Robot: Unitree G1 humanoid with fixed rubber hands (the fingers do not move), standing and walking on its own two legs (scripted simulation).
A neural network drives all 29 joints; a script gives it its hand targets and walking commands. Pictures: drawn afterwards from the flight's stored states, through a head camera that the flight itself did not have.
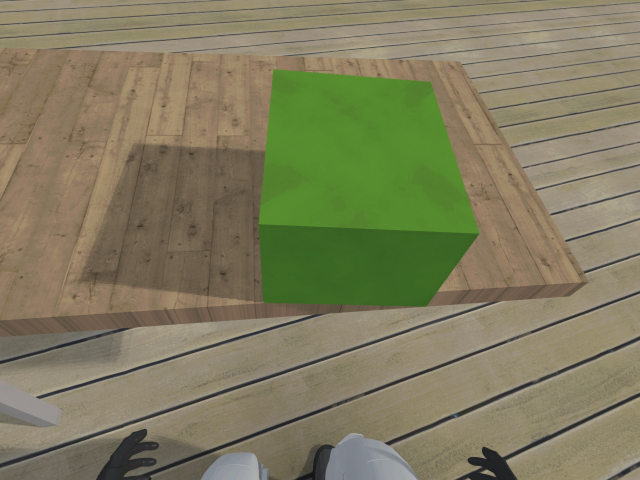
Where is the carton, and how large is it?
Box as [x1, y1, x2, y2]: [259, 69, 479, 306]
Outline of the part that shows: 273,69 259,215 259,238 263,302 425,306 479,233 430,82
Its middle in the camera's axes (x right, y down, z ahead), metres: +0.04 -0.07 +0.54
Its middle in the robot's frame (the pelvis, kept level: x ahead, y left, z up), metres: +0.46 -0.02 +0.07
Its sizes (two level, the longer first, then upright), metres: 0.275 0.229 0.176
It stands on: a table, 0.73 m high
